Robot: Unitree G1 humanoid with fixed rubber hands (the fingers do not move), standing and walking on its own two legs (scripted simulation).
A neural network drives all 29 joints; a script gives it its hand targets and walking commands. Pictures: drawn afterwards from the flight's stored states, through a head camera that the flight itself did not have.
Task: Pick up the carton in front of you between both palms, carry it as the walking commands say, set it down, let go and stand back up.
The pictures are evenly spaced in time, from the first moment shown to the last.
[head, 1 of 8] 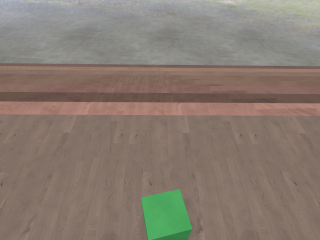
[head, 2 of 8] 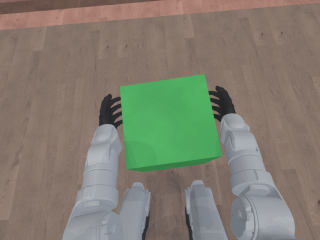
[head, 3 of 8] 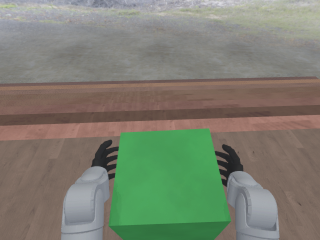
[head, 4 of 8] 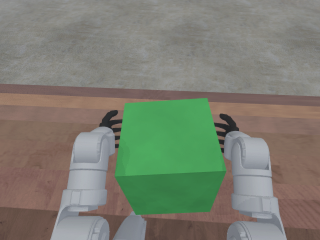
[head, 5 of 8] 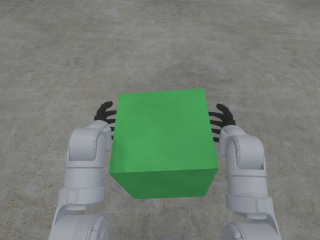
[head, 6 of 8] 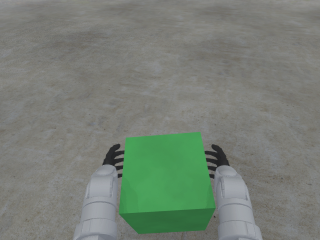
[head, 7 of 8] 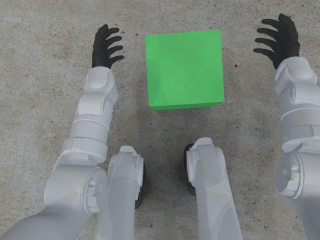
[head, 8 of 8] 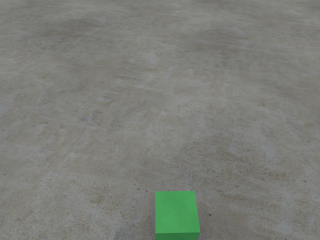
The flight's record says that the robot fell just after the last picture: no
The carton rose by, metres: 0.69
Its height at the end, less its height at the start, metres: -1.07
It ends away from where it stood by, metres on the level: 5.02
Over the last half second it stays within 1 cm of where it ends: yes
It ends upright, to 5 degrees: yes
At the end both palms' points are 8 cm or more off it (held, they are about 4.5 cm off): yes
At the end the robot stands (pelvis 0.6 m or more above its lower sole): yes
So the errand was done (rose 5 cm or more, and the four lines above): yes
